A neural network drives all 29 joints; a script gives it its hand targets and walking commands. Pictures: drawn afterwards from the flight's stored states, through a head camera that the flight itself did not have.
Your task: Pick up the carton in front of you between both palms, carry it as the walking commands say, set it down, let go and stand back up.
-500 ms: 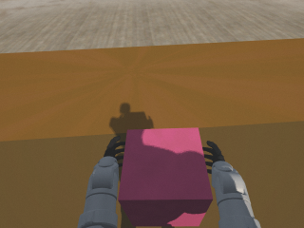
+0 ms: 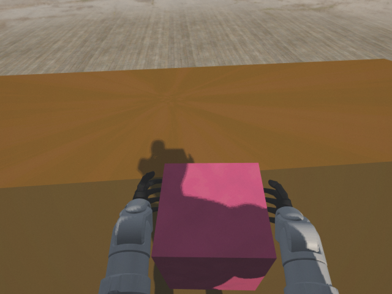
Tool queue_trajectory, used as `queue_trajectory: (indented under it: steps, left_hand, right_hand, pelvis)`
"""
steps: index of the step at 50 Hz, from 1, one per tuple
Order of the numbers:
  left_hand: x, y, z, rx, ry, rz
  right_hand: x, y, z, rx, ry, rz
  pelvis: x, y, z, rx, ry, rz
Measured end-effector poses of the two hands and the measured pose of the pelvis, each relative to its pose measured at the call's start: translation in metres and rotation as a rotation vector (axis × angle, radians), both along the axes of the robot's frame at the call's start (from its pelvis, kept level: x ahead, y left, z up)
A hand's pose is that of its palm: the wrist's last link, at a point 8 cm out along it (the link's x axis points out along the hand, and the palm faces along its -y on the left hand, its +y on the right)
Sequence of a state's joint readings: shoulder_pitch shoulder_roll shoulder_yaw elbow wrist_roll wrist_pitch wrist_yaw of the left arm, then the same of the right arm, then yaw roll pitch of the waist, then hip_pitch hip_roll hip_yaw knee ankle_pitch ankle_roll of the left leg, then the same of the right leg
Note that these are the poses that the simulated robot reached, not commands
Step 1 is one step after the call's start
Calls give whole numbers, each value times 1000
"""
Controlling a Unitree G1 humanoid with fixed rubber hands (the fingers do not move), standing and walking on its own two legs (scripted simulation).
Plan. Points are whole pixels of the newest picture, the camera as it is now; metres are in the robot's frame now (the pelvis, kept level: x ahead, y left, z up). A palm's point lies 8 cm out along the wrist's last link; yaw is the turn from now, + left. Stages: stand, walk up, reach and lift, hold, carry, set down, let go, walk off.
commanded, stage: hold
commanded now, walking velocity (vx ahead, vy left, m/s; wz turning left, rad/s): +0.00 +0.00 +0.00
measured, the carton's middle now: (211, 229) +0.29 +0.00 -0.03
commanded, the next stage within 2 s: carry in 1.14 s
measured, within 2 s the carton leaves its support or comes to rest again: neither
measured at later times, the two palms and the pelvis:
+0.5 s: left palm (145, 203) +0.29 +0.14 +0.06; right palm (287, 212) +0.29 -0.15 +0.05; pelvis -0.01 -0.01 +0.00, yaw +0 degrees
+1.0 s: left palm (142, 207) +0.29 +0.15 +0.05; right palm (284, 216) +0.28 -0.15 +0.04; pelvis +0.00 +0.00 +0.00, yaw +0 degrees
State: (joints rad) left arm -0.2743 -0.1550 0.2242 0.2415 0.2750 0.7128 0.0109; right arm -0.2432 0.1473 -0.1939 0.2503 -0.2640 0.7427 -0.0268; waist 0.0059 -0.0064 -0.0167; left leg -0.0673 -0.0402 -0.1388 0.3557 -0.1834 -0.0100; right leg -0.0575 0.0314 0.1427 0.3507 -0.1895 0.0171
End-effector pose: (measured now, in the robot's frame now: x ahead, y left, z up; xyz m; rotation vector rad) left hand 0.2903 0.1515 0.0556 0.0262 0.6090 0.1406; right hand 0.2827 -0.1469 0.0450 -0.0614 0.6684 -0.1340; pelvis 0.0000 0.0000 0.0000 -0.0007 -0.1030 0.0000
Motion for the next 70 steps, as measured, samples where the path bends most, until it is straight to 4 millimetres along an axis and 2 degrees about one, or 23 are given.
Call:
queue_trajectory:
  steps: [4, 14, 23, 31, 43, 54, 63, 70]
  left_hand:
    - [-2, -1, 8, 3, -6, -4]
    - [-6, -6, -1, -1, 38, 0]
    - [0, -8, 7, -1, 5, 12]
    - [-2, -5, -2, 1, 39, 21]
    - [1, -5, 3, 12, 20, -3]
    - [-6, 0, -5, 0, 40, 0]
    - [-1, -3, 7, -4, -5, 0]
    - [16, -5, 25, -42, -70, 20]
  right_hand:
    - [-3, -1, 7, 5, -5, -5]
    - [-8, -6, -3, 8, 39, -8]
    - [1, -8, 5, 19, 7, -6]
    - [4, -5, 0, -5, 40, 18]
    - [1, -5, 1, 2, 25, 4]
    - [-5, -1, -3, -10, 45, 10]
    - [-2, -3, 7, 6, -1, -15]
    - [15, -6, 25, 49, -68, -44]
  pelvis:
    - [-1, 1, 0, 1, -15, -2]
    - [-10, -3, -1, 2, -25, -3]
    - [-7, -9, -1, 2, -21, -2]
    - [0, -12, 0, 0, -20, 10]
    - [4, -6, 1, -1, -14, 6]
    - [-2, -2, 0, 0, -18, 3]
    - [-5, -1, -2, 2, 39, -7]
    - [8, -2, -9, 1, 117, -5]
